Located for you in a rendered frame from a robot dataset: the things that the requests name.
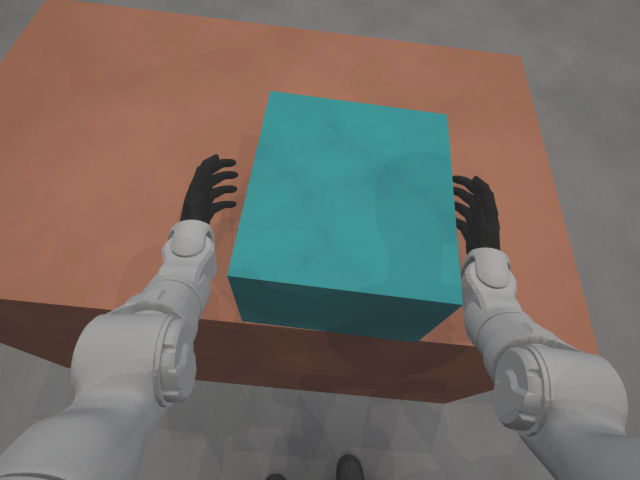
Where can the right robot upper arm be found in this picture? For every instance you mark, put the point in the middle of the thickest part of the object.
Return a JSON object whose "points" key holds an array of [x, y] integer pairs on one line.
{"points": [[570, 409]]}

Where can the robot right hand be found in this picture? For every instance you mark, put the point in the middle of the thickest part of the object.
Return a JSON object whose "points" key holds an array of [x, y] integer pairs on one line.
{"points": [[481, 228]]}

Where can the left robot upper arm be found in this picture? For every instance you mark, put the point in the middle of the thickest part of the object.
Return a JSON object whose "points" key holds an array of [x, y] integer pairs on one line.
{"points": [[128, 369]]}

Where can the robot left hand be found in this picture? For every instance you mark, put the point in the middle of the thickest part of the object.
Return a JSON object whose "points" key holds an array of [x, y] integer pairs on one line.
{"points": [[200, 195]]}

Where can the right robot foot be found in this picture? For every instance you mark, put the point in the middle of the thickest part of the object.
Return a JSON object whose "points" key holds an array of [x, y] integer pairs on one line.
{"points": [[349, 468]]}

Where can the pedestal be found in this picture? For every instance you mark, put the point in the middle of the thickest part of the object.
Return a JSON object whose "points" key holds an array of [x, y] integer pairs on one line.
{"points": [[107, 111]]}

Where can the robot right forearm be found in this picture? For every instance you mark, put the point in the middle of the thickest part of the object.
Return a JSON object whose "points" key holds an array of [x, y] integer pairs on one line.
{"points": [[493, 318]]}

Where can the carton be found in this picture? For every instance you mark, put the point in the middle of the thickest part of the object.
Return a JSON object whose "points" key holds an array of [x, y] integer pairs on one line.
{"points": [[348, 224]]}

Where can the robot left forearm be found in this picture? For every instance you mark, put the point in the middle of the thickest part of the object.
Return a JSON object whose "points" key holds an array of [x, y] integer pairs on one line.
{"points": [[182, 285]]}

